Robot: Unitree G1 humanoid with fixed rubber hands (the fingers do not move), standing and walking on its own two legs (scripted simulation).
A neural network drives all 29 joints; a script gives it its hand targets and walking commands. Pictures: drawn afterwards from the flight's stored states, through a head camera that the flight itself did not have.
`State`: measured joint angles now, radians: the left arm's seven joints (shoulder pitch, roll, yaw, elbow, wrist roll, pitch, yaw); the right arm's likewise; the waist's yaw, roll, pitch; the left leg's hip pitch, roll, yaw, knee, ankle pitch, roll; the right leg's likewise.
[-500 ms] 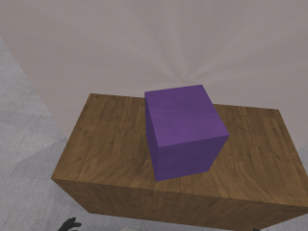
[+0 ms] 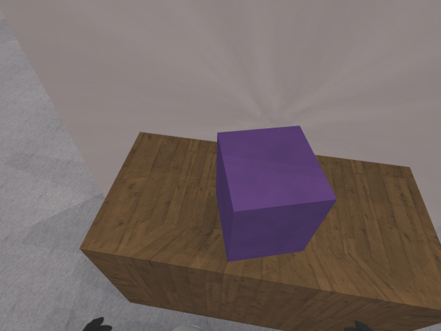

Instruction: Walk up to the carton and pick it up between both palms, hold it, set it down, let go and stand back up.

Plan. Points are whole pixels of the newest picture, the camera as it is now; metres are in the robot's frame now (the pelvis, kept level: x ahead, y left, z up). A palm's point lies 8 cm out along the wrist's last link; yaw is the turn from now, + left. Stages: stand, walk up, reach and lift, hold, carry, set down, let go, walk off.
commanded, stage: walk up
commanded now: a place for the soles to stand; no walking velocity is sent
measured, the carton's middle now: (262, 195) +0.43 -0.07 -0.07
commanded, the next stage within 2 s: reach and lift in 0.18 s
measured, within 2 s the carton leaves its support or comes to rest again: neither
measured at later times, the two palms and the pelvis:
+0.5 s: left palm (116, 290) +0.19 +0.22 -0.07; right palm out of the picture +0.12 -0.28 -0.07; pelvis -0.01 -0.02 +0.01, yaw -6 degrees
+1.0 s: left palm (132, 295) +0.18 +0.18 -0.06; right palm (399, 328) +0.16 -0.29 -0.06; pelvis +0.02 -0.03 +0.02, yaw -8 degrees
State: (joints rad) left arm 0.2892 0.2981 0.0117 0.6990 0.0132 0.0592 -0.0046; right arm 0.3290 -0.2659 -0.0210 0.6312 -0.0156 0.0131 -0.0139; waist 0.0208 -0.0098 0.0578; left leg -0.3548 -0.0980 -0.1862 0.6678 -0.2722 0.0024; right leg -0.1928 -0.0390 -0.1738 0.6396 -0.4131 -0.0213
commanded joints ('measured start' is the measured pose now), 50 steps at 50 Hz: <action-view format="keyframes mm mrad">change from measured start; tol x8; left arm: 1 52 125 41 -75 3 -23 7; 9 35 178 53 -62 4 -48 10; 10 -514 237 90 -302 -7 86 44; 13 -330 155 66 -319 -16 214 58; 19 -56 96 129 -296 3 218 59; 25 -136 30 145 -187 22 182 73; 32 -261 -43 129 -240 23 58 128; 50 -72 -144 59 -309 28 -184 166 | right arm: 1 10 -183 -61 -84 -6 -25 -16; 9 5 -117 -43 -82 -4 -22 -9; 10 -504 -30 -111 147 -108 -166 2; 17 -268 -167 -82 286 -33 -298 73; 26 -426 -159 -30 192 16 -286 136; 50 -379 -264 79 332 242 -519 221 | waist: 1 8 107 -23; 10 -80 46 -103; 11 -81 -18 22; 18 -21 17 -252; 27 69 10 -106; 50 48 -54 -187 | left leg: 1 -83 166 -327 -256 -1 108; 9 6 54 11 2 186 20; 10 38 151 199 -69 -74 -32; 11 -66 147 192 -54 -156 -20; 13 -13 144 186 -12 -37 -11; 19 385 92 150 -105 445 -23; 32 270 98 205 -249 141 12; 50 299 104 186 -221 407 2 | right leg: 1 47 -22 144 -73 22 -13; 9 26 -206 161 -218 256 -109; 10 -392 5 121 -36 -32 -8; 11 -321 -29 127 -69 -153 -18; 13 -244 -32 98 -2 -13 7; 18 -138 39 73 -173 393 9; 30 -137 45 129 -334 115 -14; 39 -70 40 172 -312 370 -15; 50 -46 58 172 -310 445 -36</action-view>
